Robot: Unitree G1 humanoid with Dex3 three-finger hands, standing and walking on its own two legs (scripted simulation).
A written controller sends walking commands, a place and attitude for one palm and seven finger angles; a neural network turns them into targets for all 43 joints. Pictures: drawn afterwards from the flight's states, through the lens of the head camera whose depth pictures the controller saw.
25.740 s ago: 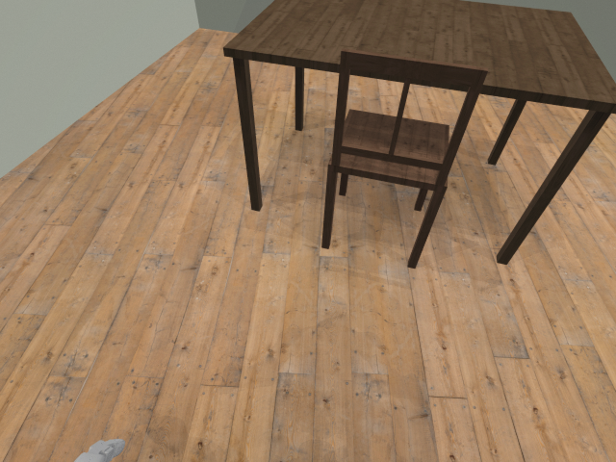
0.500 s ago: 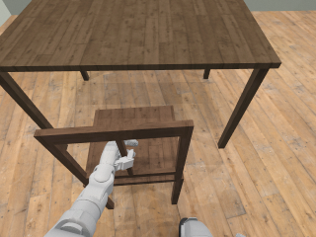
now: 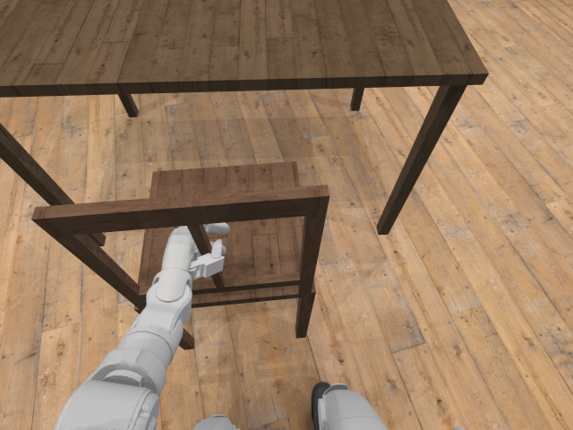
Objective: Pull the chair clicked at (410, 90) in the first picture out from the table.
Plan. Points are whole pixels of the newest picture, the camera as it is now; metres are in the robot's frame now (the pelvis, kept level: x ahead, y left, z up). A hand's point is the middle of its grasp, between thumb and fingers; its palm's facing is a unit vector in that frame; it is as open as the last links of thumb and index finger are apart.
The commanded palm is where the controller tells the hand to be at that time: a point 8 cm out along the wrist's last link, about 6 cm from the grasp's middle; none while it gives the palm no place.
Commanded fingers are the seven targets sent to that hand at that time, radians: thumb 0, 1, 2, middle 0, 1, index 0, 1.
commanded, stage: step backward, pulling the chair out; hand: left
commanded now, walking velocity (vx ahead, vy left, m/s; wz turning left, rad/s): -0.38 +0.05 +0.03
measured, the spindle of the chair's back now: (209, 257) +0.39 +0.13 -0.09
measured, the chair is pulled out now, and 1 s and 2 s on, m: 0.26 0.32 0.52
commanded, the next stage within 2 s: stop walking, hand still on the chair in 1.92 s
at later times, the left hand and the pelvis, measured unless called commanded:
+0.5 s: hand (211, 283) +0.33 +0.11 -0.05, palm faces -0.04 -0.98 -0.20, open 5.0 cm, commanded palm +0.32 +0.17 -0.05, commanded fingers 0.00 0.90 0.90 -0.50 -1.45 -0.50 -1.45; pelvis -0.03 +0.01 +0.00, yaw +1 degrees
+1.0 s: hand (208, 299) +0.30 +0.12 -0.05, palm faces -0.05 -0.98 -0.18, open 4.9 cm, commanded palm +0.29 +0.17 -0.05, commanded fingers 0.00 0.90 0.90 -0.50 -1.45 -0.50 -1.45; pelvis -0.06 +0.00 +0.01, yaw +0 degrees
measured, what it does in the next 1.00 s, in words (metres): lifts its right foot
